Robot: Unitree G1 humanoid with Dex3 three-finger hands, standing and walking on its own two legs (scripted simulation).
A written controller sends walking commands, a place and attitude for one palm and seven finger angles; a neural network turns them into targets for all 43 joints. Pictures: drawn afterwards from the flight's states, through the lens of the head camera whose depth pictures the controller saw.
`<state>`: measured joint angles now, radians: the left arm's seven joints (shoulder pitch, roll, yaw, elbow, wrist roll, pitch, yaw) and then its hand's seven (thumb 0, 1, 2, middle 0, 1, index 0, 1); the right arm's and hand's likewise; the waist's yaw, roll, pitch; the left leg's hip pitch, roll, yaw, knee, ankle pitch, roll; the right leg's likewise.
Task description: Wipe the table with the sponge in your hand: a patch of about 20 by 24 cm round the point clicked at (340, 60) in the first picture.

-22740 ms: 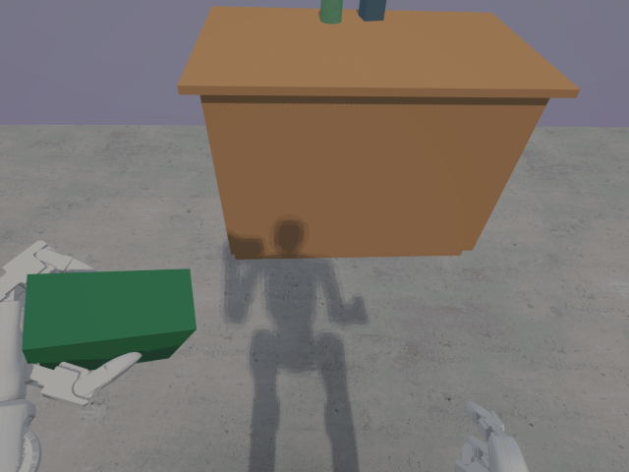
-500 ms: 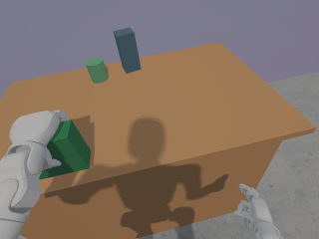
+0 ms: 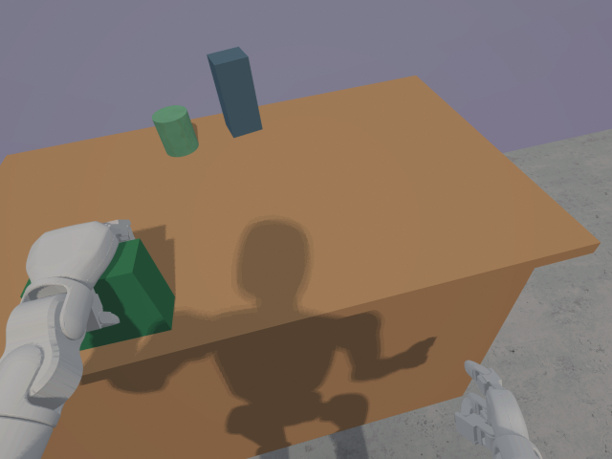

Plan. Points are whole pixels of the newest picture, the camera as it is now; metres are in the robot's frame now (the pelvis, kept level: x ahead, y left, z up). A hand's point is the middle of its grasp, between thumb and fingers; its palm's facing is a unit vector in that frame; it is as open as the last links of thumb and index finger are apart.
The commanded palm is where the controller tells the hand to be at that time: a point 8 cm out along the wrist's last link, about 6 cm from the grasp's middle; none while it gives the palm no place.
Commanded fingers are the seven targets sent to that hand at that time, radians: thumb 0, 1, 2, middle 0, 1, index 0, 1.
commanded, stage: lower the sponge onto the table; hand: left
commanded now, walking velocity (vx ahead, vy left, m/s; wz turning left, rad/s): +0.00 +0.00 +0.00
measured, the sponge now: (115, 305) +0.26 +0.31 +0.07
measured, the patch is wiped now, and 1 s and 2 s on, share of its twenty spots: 0.00 0.35 0.40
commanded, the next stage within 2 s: wipe forward along the first lane in 0.24 s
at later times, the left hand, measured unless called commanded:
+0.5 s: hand (98, 274) +0.28 +0.32 +0.12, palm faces -0.01 -0.03 -1.00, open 10.1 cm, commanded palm +0.26 +0.32 +0.17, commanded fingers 0.00 0.10 1.30 -1.20 -1.60 -1.20 -1.60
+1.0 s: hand (102, 248) +0.32 +0.34 +0.12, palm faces -0.05 -0.01 -1.00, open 10.1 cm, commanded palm +0.31 +0.34 +0.15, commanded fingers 0.00 0.10 1.30 -1.20 -1.60 -1.20 -1.60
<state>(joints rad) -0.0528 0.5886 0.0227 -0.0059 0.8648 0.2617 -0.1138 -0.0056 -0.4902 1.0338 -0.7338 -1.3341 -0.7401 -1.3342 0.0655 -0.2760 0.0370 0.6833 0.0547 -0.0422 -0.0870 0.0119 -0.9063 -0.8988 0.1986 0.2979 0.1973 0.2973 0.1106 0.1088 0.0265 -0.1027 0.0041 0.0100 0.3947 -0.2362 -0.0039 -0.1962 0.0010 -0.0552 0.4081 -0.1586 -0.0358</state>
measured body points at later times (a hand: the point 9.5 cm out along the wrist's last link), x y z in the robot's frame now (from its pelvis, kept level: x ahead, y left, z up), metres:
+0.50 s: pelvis +0.01 +0.00 +0.00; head +0.01 -0.04 +0.45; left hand +0.27 +0.32 +0.17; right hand +0.25 -0.20 -0.09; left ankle -0.01 +0.12 -0.74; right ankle +0.04 -0.10 -0.74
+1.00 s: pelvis +0.01 +0.00 +0.00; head +0.02 -0.03 +0.45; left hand +0.32 +0.34 +0.17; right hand +0.19 -0.24 -0.12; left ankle -0.01 +0.12 -0.74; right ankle +0.04 -0.10 -0.74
